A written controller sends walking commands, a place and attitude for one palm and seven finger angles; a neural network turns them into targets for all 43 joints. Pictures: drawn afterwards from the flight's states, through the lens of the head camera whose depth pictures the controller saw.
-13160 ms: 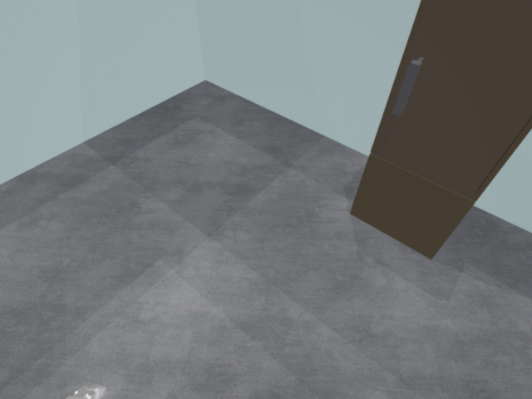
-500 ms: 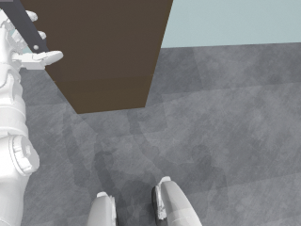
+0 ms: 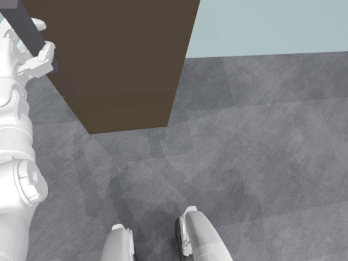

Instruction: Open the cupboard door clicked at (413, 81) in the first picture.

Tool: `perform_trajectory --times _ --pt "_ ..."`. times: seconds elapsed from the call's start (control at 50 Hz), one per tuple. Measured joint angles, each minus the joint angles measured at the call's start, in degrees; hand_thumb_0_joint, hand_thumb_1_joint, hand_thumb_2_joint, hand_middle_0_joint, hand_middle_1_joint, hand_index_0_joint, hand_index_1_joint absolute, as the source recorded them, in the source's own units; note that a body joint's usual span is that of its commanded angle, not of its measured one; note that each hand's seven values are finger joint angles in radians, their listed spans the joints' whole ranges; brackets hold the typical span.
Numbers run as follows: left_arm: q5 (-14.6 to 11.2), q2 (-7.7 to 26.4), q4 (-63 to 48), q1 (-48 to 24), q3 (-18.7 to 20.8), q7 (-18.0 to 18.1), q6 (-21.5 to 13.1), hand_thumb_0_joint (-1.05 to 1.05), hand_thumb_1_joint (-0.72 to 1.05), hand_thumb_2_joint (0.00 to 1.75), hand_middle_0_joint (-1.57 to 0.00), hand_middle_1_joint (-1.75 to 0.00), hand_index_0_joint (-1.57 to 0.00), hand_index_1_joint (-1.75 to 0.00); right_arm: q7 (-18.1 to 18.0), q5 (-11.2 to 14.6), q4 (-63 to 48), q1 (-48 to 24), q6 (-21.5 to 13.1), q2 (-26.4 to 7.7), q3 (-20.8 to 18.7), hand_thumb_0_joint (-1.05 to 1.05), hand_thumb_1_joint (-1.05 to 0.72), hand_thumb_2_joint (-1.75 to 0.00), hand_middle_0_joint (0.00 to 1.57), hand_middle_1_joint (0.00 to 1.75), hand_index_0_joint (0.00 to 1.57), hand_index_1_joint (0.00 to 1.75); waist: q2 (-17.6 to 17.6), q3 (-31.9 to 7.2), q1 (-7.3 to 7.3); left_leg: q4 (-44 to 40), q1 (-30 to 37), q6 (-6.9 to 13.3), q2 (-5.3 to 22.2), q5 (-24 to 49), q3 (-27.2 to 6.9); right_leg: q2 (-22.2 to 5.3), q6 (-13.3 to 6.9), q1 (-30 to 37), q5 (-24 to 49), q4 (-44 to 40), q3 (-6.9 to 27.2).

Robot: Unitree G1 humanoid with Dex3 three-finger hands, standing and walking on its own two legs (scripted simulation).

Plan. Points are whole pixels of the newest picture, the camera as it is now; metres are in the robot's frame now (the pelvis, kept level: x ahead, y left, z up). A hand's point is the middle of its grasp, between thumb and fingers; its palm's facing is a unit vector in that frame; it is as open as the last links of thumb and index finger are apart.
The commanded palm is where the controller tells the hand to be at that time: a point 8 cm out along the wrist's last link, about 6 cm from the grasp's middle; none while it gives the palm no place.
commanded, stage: pull the door open along its arc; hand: left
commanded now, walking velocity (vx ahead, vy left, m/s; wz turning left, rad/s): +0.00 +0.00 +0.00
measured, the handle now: (35, 33) +0.60 +0.22 +0.06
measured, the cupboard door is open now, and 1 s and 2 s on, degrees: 0 43 48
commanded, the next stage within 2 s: open thumb and fingers to let go in 1.04 s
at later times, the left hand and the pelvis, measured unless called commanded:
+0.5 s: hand (64, 102) +0.44 +0.16 +0.05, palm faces +0.12 -0.99 +0.02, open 6.7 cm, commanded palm +0.37 +0.22 +0.06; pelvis +0.02 +0.00 +0.03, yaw +0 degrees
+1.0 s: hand (121, 147) +0.34 +0.06 +0.06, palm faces +0.42 -0.91 -0.01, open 7.0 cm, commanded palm +0.27 +0.09 +0.06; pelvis +0.02 -0.03 +0.03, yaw +3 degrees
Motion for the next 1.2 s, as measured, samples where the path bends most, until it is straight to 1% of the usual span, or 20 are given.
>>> perform_trajectory --times 0.12,0.18,0.26,0.32,0.4,0.42,0.46,0.52,0.58,0.66,0.72,0.76,0.8,0.92,1.0,1.08,1.14,1.2 --pt "-1.1 -1.1 -1.9 1.3 -0.9 0.9 0.4 0.01 0.64 0.79 -0.25 -1.32 -0.31 -1.31 0.3 0.0 0.0 0.0 -0.1 0.2 -0.3 0.01 -0.9 -0.9 0.2 0.3 0.2 0.29 0.0 -0.1 0.48 -0.3 0.2 -0.1 -0.1 0.1 0.1 0.0 0.0 0.0 0.0 -0.1 0.2" --pt "-2.1 -2.4 -4.5 3.9 -1.1 1.0 0.4 0.01 0.65 0.78 -0.24 -1.32 -0.3 -1.31 0.6 0.3 -0.3 0.2 0.2 0.3 -0.5 0.01 -0.9 -0.9 0.2 0.3 0.2 0.29 0.1 -0.3 0.96 -1.0 1.2 0.0 0.0 0.2 0.5 0.1 0.0 0.8 0.1 -0.6 0.5" --pt "-3.8 -5.1 -9.8 9.5 -1.9 1.3 0.7 0.01 0.66 0.75 -0.24 -1.32 -0.29 -1.31 1.0 0.9 -1.1 0.5 0.5 0.5 -1.0 0.01 -0.9 -0.9 0.2 0.3 0.2 0.29 0.0 -0.8 1.77 -2.8 3.4 0.1 0.0 0.4 1.2 0.1 0.1 2.7 0.3 -2.0 1.1" --pt "-5.2 -7.9 -15.0 14.9 -3.4 1.9 1.0 0.01 0.66 0.73 -0.24 -1.31 -0.28 -1.31 1.4 1.3 -1.9 0.7 0.6 0.6 -1.4 0.01 -0.9 -0.9 0.2 0.3 0.2 0.29 0.0 -1.3 2.6 -4.6 5.6 0.1 -0.1 0.8 1.5 0.1 0.1 4.6 0.5 -3.3 1.4" --pt "-7.1 -12.3 -23.4 23.8 -6.6 2.8 1.0 0.01 0.66 0.7 -0.22 -1.3 -0.27 -1.3 2.0 1.8 -2.9 0.6 0.2 0.8 -2.1 0.01 -0.9 -0.9 0.2 0.3 0.2 0.29 -0.2 -2.3 4.02 -7.0 8.8 0.2 -0.5 1.3 2.1 -0.2 0.2 7.3 0.6 -5.1 1.9" --pt "-7.3 -13.9 -25.9 26.1 -7.6 3.8 1.1 0.01 0.66 0.7 -0.23 -1.3 -0.27 -1.3 2.1 1.9 -3.1 0.4 0.0 0.8 -2.4 0.01 -0.9 -0.9 0.2 0.3 0.2 0.29 -0.1 -2.5 4.51 -7.6 9.5 0.2 -0.6 1.4 2.1 -0.2 0.2 8.0 0.6 -5.5 2.0" --pt "-7.3 -17.9 -31.0 30.5 -10.0 8.9 1.0 0.01 0.66 0.71 -0.23 -1.29 -0.28 -1.28 2.5 1.7 -3.5 -0.3 -0.9 0.9 -3.1 0.01 -0.9 -0.9 0.2 0.3 0.2 0.29 0.1 -2.9 5.51 -8.3 10.7 0.2 -0.6 1.4 2.2 -0.2 0.3 9.1 0.5 -6.1 2.0" --pt "-5.5 -24.2 -36.8 35.6 -13.3 18.0 0.0 0.01 0.65 0.72 -0.23 -1.28 -0.28 -1.25 3.1 1.0 -3.6 -2.2 -1.9 1.4 -3.6 0.01 -0.9 -0.9 0.2 0.3 0.2 0.29 -0.1 -3.3 6.76 -8.9 12.2 0.1 -1.0 1.3 2.5 -0.6 0.3 10.3 0.1 -5.9 2.3" --pt "-2.4 -29.4 -40.0 38.5 -16.5 26.8 -0.6 0.01 0.65 0.74 -0.24 -1.27 -0.29 -1.23 3.3 -0.1 -3.6 -4.6 -2.2 2.1 -3.8 0.01 -0.9 -0.9 0.2 0.3 0.2 0.29 -0.3 -3.4 7.92 -8.6 13.1 0.0 -1.3 1.0 2.4 -0.9 0.2 11.0 -0.6 -5.0 2.2" --pt "2.2 -34.5 -41.3 40.0 -20.4 37.7 -0.7 0.01 0.65 0.76 -0.25 -1.25 -0.29 -1.22 3.1 -1.7 -3.3 -7.6 -2.5 3.4 -3.9 0.01 -0.9 -0.9 0.2 0.3 0.2 0.29 -0.5 -3.6 9.26 -7.6 13.6 -0.3 -1.7 0.6 1.9 -1.3 -0.1 11.4 -1.6 -3.3 1.9" --pt "5.0 -36.7 -42.0 41.3 -23.1 42.9 -0.4 0.01 0.64 0.77 -0.26 -1.25 -0.29 -1.23 2.9 -2.5 -2.9 -9.2 -2.7 4.5 -3.9 0.01 -0.9 -0.9 0.2 0.3 0.2 0.29 -0.8 -3.7 10.08 -7.2 14.0 -0.7 -1.8 0.5 1.6 -1.5 -0.4 11.7 -2.1 -2.4 1.6" --pt "6.5 -37.4 -42.6 42.5 -24.8 44.7 -0.1 0.01 0.64 0.77 -0.26 -1.25 -0.28 -1.24 2.6 -2.8 -2.5 -9.9 -3.0 5.1 -3.8 0.01 -0.9 -0.9 0.2 0.3 0.2 0.29 -0.9 -3.7 10.51 -7.2 14.5 -0.9 -1.9 0.6 1.3 -1.6 -0.6 12.1 -2.3 -2.1 1.3" --pt "7.3 -37.8 -43.4 44.0 -26.6 45.6 0.1 0.01 0.63 0.75 -0.26 -1.25 -0.28 -1.26 2.3 -3.0 -2.2 -10.2 -3.2 5.6 -3.8 0.01 -0.9 -0.9 0.2 0.3 0.2 0.29 -1.0 -3.6 10.84 -7.4 15.0 -1.2 -1.8 0.7 1.0 -1.6 -0.9 12.7 -2.4 -2.1 1.0" --pt "8.0 -39.4 -47.0 49.7 -31.7 47.2 0.9 0.02 0.61 0.7 -0.26 -1.27 -0.28 -1.29 2.0 -3.1 -1.4 -9.8 -4.2 5.8 -3.9 0.01 -0.9 -0.9 0.2 0.3 0.2 0.29 -0.7 -3.1 11.24 -8.5 17.1 -1.9 -1.8 1.2 0.2 -1.5 -1.6 14.9 -2.5 -2.7 0.2" --pt "9.2 -41.1 -48.7 52.7 -34.4 49.0 1.3 0.02 0.61 0.68 -0.25 -1.27 -0.28 -1.3 1.8 -3.3 -0.6 -9.3 -5.1 5.5 -4.2 0.01 -0.9 -0.9 0.2 0.3 0.2 0.29 -0.7 -3.2 11.38 -8.8 17.7 -2.3 -1.8 1.5 -0.1 -1.6 -2.0 15.4 -2.7 -2.5 -0.1" --pt "10.5 -40.8 -50.3 54.7 -37.4 50.0 1.9 0.02 0.61 0.68 -0.25 -1.28 -0.28 -1.3 1.7 -3.6 0.2 -9.4 -6.1 5.2 -4.5 0.01 -0.9 -0.9 0.2 0.3 0.2 0.29 -0.7 -3.2 11.39 -8.6 17.7 -2.7 -1.7 1.6 -0.5 -1.6 -2.4 15.3 -2.9 -1.8 -0.4" --pt "10.6 -40.5 -51.1 55.4 -38.9 50.4 2.6 0.02 0.61 0.68 -0.25 -1.29 -0.28 -1.3 1.5 -3.5 0.5 -9.7 -6.9 5.1 -4.5 0.01 -0.9 -0.9 0.2 0.3 0.2 0.29 -0.5 -3.1 11.32 -8.4 17.8 -3.0 -1.7 1.7 -0.8 -1.6 -2.7 15.4 -3.0 -1.5 -0.7" --pt "10.9 -40.7 -49.5 53.9 -38.6 51.3 2.3 0.02 0.6 0.7 -0.26 -1.29 -0.28 -1.3 0.8 -3.6 1.2 -10.6 -7.3 4.9 -4.4 0.01 -0.9 -0.9 0.2 0.3 0.2 0.29 -0.4 -2.8 11.39 -8.1 17.4 -3.2 -1.9 1.9 -1.1 -1.8 -3.0 15.0 -3.0 -0.9 -1.0"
